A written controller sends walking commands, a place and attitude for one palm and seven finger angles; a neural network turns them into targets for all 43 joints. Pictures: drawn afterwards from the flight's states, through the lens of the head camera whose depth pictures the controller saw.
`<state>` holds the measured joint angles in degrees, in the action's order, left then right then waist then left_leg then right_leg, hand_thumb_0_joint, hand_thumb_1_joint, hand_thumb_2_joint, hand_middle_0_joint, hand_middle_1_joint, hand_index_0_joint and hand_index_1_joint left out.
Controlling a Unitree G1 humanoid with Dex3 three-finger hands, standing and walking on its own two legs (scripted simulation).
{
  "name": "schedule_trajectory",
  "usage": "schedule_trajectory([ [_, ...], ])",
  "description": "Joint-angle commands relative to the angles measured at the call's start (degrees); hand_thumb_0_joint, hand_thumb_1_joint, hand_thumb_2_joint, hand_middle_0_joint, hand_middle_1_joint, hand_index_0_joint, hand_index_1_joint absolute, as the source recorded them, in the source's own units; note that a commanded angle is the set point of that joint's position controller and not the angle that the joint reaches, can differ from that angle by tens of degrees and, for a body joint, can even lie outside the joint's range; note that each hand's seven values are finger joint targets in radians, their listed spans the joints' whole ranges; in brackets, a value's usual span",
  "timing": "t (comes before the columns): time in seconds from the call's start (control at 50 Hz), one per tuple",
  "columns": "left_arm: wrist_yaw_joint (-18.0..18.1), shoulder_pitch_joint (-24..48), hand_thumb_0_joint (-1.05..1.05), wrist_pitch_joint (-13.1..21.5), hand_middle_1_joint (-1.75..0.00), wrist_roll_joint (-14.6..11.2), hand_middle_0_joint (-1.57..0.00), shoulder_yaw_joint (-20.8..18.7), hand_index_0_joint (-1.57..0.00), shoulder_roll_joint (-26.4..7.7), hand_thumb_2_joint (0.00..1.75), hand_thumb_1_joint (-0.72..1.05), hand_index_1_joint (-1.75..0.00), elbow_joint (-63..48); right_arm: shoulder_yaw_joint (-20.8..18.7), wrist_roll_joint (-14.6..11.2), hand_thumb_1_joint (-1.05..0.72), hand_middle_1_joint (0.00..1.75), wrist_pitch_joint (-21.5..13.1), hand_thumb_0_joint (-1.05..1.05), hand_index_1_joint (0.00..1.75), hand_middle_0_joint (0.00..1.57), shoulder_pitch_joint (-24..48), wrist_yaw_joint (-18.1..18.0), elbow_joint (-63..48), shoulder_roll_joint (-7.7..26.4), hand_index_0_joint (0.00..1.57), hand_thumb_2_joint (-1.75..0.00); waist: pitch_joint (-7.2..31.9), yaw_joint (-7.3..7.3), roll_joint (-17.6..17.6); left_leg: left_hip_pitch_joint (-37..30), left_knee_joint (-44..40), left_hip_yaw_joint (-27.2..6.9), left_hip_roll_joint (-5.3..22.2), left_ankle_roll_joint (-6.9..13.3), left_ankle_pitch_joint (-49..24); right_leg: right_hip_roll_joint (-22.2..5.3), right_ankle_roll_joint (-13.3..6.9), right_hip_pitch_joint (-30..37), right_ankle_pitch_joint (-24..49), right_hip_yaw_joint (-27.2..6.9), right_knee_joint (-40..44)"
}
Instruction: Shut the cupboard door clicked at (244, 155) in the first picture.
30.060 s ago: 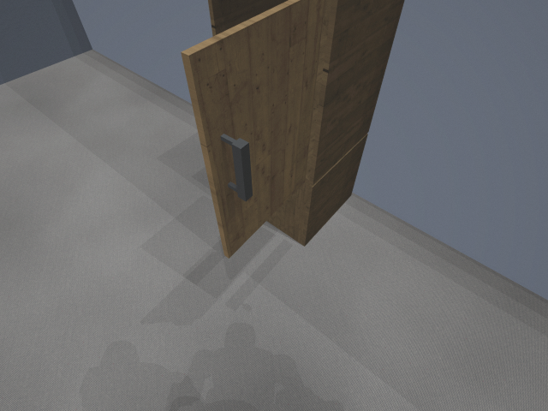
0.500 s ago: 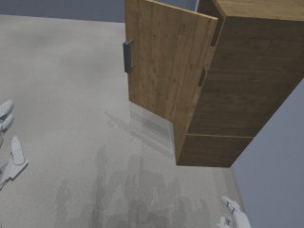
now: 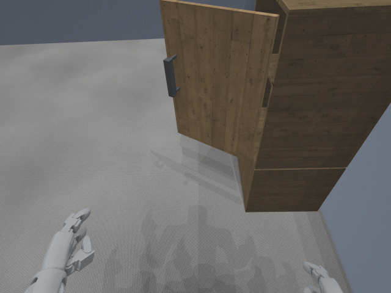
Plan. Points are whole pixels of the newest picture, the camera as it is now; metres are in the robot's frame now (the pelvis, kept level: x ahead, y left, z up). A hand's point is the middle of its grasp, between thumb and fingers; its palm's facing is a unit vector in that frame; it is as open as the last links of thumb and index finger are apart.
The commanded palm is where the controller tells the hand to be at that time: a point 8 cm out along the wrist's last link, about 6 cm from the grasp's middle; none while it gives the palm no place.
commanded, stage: let the arm hang, fingers relaxed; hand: left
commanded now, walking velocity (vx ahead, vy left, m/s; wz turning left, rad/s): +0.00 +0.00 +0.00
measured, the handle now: (173, 76) +0.86 +0.13 +0.00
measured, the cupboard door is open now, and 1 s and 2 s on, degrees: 59 59 59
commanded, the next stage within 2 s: look to check the result in 0.96 s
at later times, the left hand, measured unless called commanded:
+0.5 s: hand out of the picture -0.08 +0.18 -0.16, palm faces +0.00 -0.98 -0.22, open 7.3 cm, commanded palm none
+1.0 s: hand out of the picture -0.03 +0.14 -0.17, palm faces +0.00 -0.99 -0.12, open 7.4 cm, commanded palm none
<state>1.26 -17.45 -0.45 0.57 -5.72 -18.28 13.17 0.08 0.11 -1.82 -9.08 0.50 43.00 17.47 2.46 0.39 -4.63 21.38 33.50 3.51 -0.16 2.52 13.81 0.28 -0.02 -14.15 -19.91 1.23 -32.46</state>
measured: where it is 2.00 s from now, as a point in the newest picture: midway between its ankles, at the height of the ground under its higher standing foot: outside the picture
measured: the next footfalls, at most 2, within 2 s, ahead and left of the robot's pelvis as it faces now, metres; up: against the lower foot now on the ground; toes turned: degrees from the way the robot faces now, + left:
none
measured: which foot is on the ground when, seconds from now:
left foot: down 0.00-1.00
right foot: down 0.00-1.00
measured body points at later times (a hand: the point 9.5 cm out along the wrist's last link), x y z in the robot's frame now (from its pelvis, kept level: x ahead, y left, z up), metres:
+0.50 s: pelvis -0.02 +0.00 +0.01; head -0.01 +0.00 +0.46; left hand -0.08 +0.24 -0.14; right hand -0.04 -0.23 -0.15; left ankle +0.04 +0.09 -0.73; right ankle -0.03 -0.12 -0.73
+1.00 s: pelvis -0.01 -0.01 +0.01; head -0.02 +0.00 +0.46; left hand -0.03 +0.19 -0.15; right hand -0.05 -0.21 -0.15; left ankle +0.04 +0.09 -0.73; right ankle -0.03 -0.12 -0.73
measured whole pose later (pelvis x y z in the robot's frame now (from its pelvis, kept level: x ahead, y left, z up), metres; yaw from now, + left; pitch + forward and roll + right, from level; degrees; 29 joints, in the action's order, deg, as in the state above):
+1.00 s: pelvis -0.01 -0.01 +0.01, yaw -1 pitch -1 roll +0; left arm 1.9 -18.9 0.5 0.8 0.7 -5.8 65.4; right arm 0.1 0.7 0.7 -19.0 -1.8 64.8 6.4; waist -0.1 1.1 0.7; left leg 13.6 22.4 4.5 0.1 1.9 7.6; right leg 0.8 -0.7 -7.9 -14.1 0.1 -23.3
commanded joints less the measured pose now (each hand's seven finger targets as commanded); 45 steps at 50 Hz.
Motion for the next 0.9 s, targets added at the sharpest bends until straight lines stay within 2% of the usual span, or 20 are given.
schedule_trajectory([
  [0.0,-0.81,-1.63,0.0,0.71,-0.3,0.95,-0.2,2.6,-0.2,-2.73,0.9,0.9,-0.3,11.75,-1.86,1.24,-0.9,0.3,-0.15,0.0,0.3,0.2,-1.41,-0.55,-2.46,5.62,0.2,-0.9,2.56,0.17,18.85,-6.38,-3.15,-8.1,5.67,0.23,-12.0,-6.41,-3.12,-1.1,13.1,-6.62,6.05],
  [0.02,-0.52,-0.84,0.0,0.55,-0.3,0.88,-0.2,3.02,-0.2,-3.16,0.9,0.9,-0.3,14.96,-1.72,1.43,-0.9,0.3,0.38,0.0,0.3,0.2,-2.57,-0.55,-1.59,5.45,0.2,-0.9,2.88,0.59,17.99,-7.91,-2.97,-7.37,4.98,-0.16,-13.22,-7.14,-3.61,-0.91,15.55,-6.93,5.87],
  [0.04,-0.27,-0.24,0.0,0.27,-0.3,0.61,-0.2,3.33,-0.2,-2.8,0.9,0.9,-0.3,17.84,-1.44,1.5,-0.9,0.3,0.91,0.0,0.3,0.2,-2.81,-0.65,-0.27,4.81,0.2,-0.9,2.4,0.73,16.01,-9.22,-3.85,-7.21,4.77,-0.29,-13.07,-7.13,-3.62,-1.49,14.33,-7.14,6.22],
  [0.08,0.09,0.35,0.0,-0.01,-0.3,0.37,-0.2,3.81,-0.2,-2.3,0.9,0.9,-0.3,23.48,-1.04,1.54,-0.9,0.3,1.52,0.0,0.3,0.2,-2.65,-0.76,2.26,4.03,0.2,-0.9,0.69,0.53,7.6,-9.3,-7.62,-7.98,5.34,-0.07,-11.34,-5.53,-2.71,-1.01,8.11,-6.76,7.36],
  [0.12,0.15,-1.13,0.0,-0.02,-0.3,0.32,-0.2,3.95,-0.2,-2.56,0.9,0.9,-0.3,28.88,-0.74,1.27,-0.9,0.3,1.83,0.0,0.3,0.2,-2.29,-0.89,4.57,3.71,0.2,-0.9,-1.18,-0.24,1.12,-8.18,-10.02,-8.44,5.37,-0.07,-6.88,-4.76,-2.43,-0.02,4.85,-6.8,9.15],
  [0.18,0.23,-3.57,0.0,-0.12,-0.3,0.34,-0.2,3.29,-0.2,0.34,0.9,0.9,-0.3,35.08,-0.92,1.45,-0.9,0.3,2.37,0.0,0.3,0.2,-3.91,-1.43,7.77,0.96,0.2,-0.9,-3.61,-0.53,-6.51,-5.1,-14.23,-8.85,5.16,-0.16,4.91,-4.16,-3.01,1.49,2.22,-5.75,11.3],
  [0.2,0.16,-3.77,0.0,-0.1,-0.3,0.26,-0.2,3.63,-0.2,0.1,0.9,0.9,-0.3,36.84,-0.96,1.36,-0.9,0.3,2.58,0.0,0.3,0.2,-4.51,-1.5,8.8,0.81,0.2,-0.9,-4.08,-0.48,-7.57,-4.23,-15.45,-9.26,5.22,-0.27,7.87,-3.89,-3.14,2.11,1.91,-5.72,11.62],
  [0.28,0.02,-4.81,0.0,0.24,-0.3,0.27,-0.2,4.31,-0.2,1.23,0.9,0.9,-0.3,42.45,-1.44,0.97,-0.9,0.3,2.6,0.0,0.3,0.2,-7.58,-1.99,11.94,0.28,0.2,-0.9,-4.46,-0.28,-2.86,-5.18,-17.1,-9.91,6.0,-0.23,9.62,-3.76,-3.06,2.23,2.08,-5.37,13.33],
  [0.34,0.09,-5.36,0.0,0.5,-0.3,0.27,-0.2,4.71,-0.2,2.01,0.9,0.9,-0.3,45.68,-1.63,0.75,-0.9,0.3,2.5,0.0,0.3,0.2,-9.69,-2.2,14.06,-0.09,0.2,-0.9,-5.38,0.12,2.73,-6.95,-17.11,-9.7,6.29,-0.2,8.0,-4.08,-2.98,0.63,1.23,-5.76,14.62],
  [0.46,0.48,-6.92,0.0,0.65,-0.3,0.23,-0.2,5.09,-0.2,3.53,0.9,0.9,-0.3,49.79,-1.53,0.63,-0.9,0.3,2.41,0.0,0.3,0.2,-11.95,-2.43,17.47,-1.22,0.2,-0.9,-6.92,0.36,6.31,-8.87,-17.55,-8.98,6.5,-0.07,6.84,-4.17,-2.65,-1.95,-0.25,-6.07,15.35],
  [0.56,0.84,-7.94,0.0,0.82,-0.3,0.19,-0.2,5.3,-0.2,4.6,0.9,0.9,-0.3,51.38,-1.27,0.6,-0.9,0.3,2.4,0.0,0.3,0.2,-12.61,-2.45,19.19,-2.91,0.2,-0.9,-8.08,0.32,7.07,-9.51,-16.9,-7.83,6.05,-0.11,4.07,-4.46,-2.56,-3.11,-0.13,-6.75,15.87],
  [0.7,1.12,-8.4,0.0,0.89,-0.3,0.21,-0.2,5.27,-0.2,5.78,0.9,0.9,-0.3,51.99,-1.1,0.61,-0.9,0.3,2.24,0.0,0.3,0.2,-13.28,-2.57,20.26,-4.63,0.2,-0.9,-9.2,0.21,4.08,-8.81,-17.17,-7.34,5.83,-0.29,3.25,-4.35,-2.41,-2.91,1.9,-6.58,15.38],
  [0.88,1.26,-7.78,0.0,1.21,-0.3,0.15,-0.2,5.1,-0.2,6.76,0.9,0.9,-0.3,52.01,-1.01,0.67,-0.9,0.3,1.83,0.0,0.3,0.2,-13.78,-2.81,20.72,-5.59,0.2,-0.9,-8.69,0.25,3.43,-9.73,-16.53,-6.57,5.7,-0.59,-0.1,-4.5,-2.51,-1.71,5.06,-6.39,15.29],
])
